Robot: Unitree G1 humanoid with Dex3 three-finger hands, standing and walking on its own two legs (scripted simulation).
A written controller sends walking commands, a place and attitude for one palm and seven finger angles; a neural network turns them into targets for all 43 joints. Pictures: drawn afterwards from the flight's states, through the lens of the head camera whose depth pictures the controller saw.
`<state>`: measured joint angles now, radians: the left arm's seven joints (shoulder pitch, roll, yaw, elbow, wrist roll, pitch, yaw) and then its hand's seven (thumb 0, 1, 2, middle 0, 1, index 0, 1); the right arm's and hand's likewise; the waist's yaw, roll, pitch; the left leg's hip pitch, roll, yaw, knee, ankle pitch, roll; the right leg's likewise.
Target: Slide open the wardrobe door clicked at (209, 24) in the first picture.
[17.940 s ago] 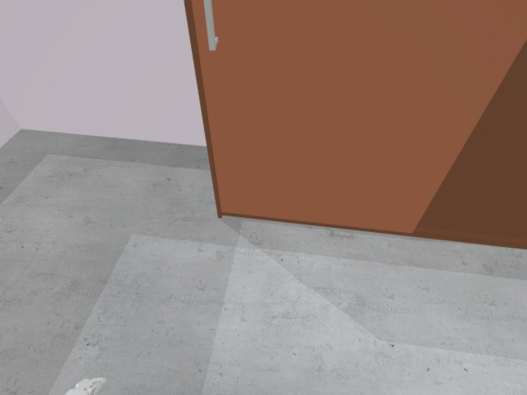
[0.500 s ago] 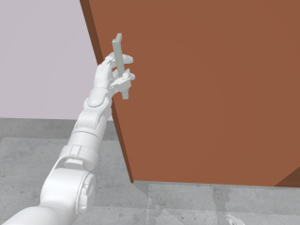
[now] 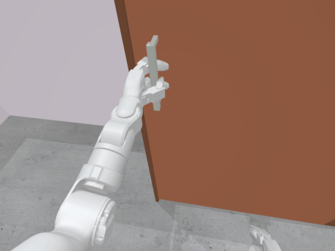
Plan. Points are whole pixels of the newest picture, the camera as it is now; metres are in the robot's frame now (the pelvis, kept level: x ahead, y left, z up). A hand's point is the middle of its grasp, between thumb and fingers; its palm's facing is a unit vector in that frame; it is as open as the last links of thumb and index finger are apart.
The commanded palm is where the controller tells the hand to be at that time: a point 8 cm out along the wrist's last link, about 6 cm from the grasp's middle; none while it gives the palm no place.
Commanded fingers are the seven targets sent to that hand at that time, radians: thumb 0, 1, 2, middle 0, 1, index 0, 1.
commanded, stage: tug the door sideways, standing still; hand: left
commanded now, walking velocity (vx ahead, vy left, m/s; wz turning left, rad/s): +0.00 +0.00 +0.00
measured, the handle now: (156, 76) +0.49 +0.06 +0.18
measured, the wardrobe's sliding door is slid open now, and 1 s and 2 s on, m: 0.00 0.00 0.09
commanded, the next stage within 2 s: step sideways, sliding the door along in 0.62 s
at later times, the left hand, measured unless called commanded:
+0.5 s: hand (162, 91) +0.42 +0.04 +0.18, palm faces -0.10 -0.99 -0.07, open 5.7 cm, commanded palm +0.40 +0.03 +0.18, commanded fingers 0.00 0.90 0.90 -0.45 -1.40 -0.45 -1.40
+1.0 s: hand (161, 92) +0.43 +0.04 +0.17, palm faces -0.10 -0.99 -0.13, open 5.7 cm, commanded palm +0.42 +0.05 +0.18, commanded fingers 0.00 0.90 0.90 -0.45 -1.40 -0.45 -1.40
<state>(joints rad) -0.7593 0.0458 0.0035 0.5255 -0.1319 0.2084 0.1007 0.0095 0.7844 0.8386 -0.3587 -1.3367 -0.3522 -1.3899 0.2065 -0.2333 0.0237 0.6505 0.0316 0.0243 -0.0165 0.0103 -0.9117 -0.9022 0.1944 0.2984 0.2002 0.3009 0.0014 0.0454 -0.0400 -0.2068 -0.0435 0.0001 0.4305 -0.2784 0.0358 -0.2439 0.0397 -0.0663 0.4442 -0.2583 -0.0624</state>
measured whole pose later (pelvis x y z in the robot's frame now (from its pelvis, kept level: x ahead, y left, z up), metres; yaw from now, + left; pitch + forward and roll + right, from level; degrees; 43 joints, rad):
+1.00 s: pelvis -0.02 -0.01 +0.00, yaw -3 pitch +0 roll -1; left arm -0.83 0.16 -0.03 0.68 -0.12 -0.10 0.07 -0.02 0.75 0.85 -0.43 -1.38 -0.30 -1.40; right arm 0.24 -0.18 0.00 0.71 0.03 -0.05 -0.05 0.01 -0.91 -0.90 0.20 0.30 0.20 0.30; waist 0.01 0.08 0.11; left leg -0.22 0.02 0.03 0.54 -0.33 0.03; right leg -0.47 0.02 0.00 0.98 -0.45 -0.01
